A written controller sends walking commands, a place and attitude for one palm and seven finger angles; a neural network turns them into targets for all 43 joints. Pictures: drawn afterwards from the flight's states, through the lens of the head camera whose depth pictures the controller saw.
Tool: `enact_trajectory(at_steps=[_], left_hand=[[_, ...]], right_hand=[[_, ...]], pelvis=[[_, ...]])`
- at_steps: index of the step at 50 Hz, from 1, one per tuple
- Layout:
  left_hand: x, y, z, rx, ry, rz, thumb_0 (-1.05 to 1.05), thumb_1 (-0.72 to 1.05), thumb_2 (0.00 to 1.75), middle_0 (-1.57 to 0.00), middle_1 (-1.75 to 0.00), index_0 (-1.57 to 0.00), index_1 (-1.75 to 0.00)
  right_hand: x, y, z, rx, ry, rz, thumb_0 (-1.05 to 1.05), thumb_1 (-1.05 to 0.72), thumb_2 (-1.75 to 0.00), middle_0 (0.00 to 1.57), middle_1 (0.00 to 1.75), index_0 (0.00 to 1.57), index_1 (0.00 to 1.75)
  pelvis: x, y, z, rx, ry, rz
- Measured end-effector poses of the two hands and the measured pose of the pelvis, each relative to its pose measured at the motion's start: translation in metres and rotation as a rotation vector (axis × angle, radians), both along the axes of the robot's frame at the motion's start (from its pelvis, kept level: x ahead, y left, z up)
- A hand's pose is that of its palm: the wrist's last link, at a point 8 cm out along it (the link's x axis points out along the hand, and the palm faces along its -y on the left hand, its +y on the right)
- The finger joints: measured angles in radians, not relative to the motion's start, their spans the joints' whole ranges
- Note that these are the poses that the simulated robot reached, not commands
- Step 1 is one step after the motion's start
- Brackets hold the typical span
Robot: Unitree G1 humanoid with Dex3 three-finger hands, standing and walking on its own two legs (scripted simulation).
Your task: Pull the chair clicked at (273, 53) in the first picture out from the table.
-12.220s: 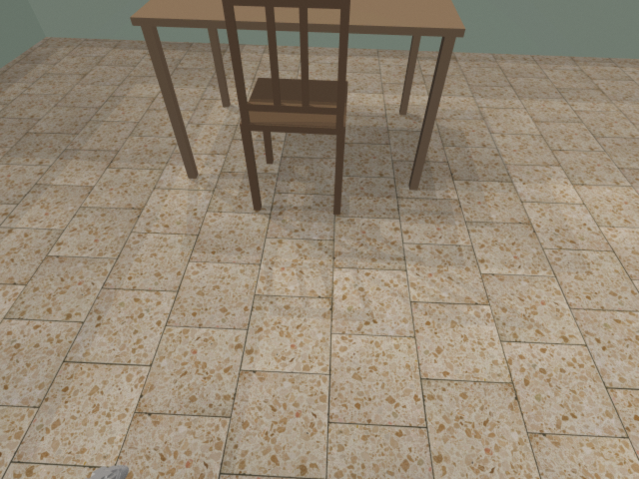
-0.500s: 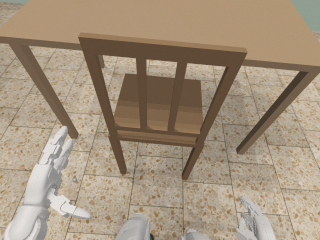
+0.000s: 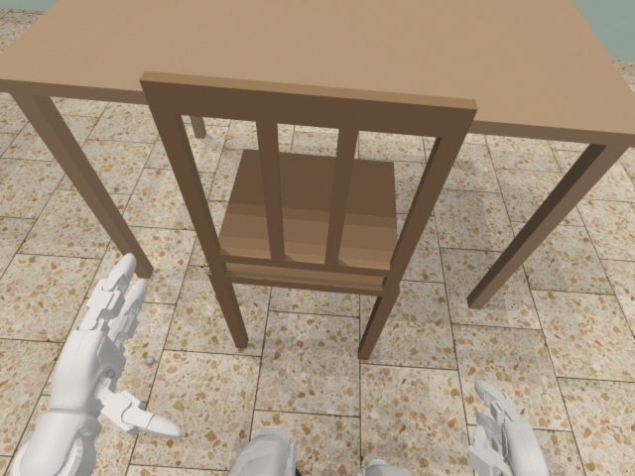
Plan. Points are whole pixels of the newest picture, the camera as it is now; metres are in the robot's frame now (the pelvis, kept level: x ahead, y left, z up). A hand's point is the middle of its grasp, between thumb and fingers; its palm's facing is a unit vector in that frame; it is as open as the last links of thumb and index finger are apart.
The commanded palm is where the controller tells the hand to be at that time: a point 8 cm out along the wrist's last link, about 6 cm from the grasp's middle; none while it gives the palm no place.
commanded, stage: aim the fingers beside a spindle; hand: left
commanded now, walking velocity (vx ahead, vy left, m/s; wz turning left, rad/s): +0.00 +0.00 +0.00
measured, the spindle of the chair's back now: (273, 201) +0.51 +0.10 +0.00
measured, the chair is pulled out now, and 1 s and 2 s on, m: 0.00 0.00 0.00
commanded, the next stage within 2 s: none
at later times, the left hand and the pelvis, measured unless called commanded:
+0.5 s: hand (199, 337) +0.27 +0.16 +0.02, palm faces -0.04 -1.00 -0.04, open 16.9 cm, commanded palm +0.26 +0.22 +0.02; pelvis +0.00 -0.01 -0.01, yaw -1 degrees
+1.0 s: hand (236, 315) +0.31 +0.13 +0.00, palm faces -0.05 -1.00 -0.03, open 16.9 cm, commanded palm +0.30 +0.17 +0.00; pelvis +0.00 -0.01 -0.03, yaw -1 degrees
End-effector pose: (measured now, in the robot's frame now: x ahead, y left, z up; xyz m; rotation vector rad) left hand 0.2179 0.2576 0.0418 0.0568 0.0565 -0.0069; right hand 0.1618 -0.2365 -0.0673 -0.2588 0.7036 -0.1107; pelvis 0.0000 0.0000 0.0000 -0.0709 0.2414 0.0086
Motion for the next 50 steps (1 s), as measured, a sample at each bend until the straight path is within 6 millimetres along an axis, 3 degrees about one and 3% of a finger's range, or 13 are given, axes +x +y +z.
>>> enact_trajectory(at_steps=[9,20,30,40,50], left_hand=[[0.005,-0.010,-0.003,-0.009,-0.008,-0.008,-0.02,-0.50,0.30,-0.06,-0.08,-0.06,-0.08],[0.030,-0.040,-0.012,-0.020,-0.026,-0.044,-0.02,-0.50,0.30,-0.06,-0.08,-0.06,-0.08],[0.043,-0.044,-0.023,-0.018,-0.023,-0.021,-0.02,-0.49,0.30,-0.06,-0.08,-0.06,-0.08],[0.061,-0.069,-0.030,-0.032,-0.035,-0.055,-0.02,-0.50,0.30,-0.06,-0.08,-0.06,-0.08],[0.075,-0.077,-0.038,-0.031,-0.049,-0.039,-0.02,-0.50,0.30,-0.06,-0.08,-0.06,-0.08]], right_hand=[[0.004,-0.005,-0.005,0.002,0.000,0.007,0.01,-0.91,-0.90,0.20,0.30,0.20,0.30],[-0.005,-0.012,-0.017,0.008,0.038,-0.008,0.01,-0.91,-0.90,0.20,0.30,0.20,0.30],[-0.015,-0.017,-0.030,0.015,0.093,-0.021,0.01,-0.91,-0.90,0.20,0.30,0.20,0.30],[-0.018,-0.018,-0.041,0.023,0.124,-0.025,0.01,-0.91,-0.90,0.20,0.30,0.20,0.30],[-0.021,-0.018,-0.049,0.030,0.161,-0.027,0.01,-0.91,-0.90,0.20,0.30,0.20,0.30]], pelvis=[[0.001,-0.005,-0.003,0.003,0.011,0.002],[0.000,-0.009,-0.010,0.014,0.030,-0.010],[-0.001,-0.012,-0.016,0.016,0.048,-0.016],[-0.002,-0.012,-0.021,0.022,0.066,-0.022],[-0.003,-0.013,-0.027,0.021,0.079,-0.024]])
